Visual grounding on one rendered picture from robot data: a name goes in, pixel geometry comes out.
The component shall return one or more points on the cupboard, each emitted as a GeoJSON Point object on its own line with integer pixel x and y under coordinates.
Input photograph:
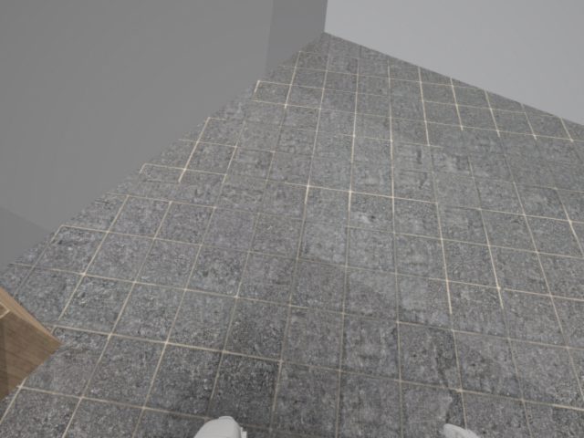
{"type": "Point", "coordinates": [24, 343]}

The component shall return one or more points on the robot left thigh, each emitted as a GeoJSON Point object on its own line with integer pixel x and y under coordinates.
{"type": "Point", "coordinates": [221, 428]}

